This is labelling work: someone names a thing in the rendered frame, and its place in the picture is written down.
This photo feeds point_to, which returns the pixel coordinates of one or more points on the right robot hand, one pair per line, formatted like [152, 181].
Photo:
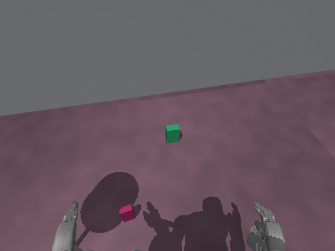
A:
[272, 235]

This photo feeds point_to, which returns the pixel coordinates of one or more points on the left robot hand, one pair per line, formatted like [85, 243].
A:
[66, 232]

